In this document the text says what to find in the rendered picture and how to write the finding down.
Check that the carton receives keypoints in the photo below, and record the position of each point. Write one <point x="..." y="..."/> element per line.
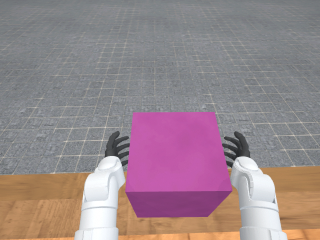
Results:
<point x="176" y="165"/>

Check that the right robot forearm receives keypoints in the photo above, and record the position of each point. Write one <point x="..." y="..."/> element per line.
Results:
<point x="257" y="202"/>

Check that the left robot forearm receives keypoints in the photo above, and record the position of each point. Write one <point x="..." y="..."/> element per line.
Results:
<point x="100" y="201"/>

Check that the right robot hand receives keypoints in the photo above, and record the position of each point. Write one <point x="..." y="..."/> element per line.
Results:
<point x="242" y="149"/>

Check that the left robot hand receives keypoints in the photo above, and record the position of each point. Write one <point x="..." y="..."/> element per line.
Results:
<point x="113" y="150"/>

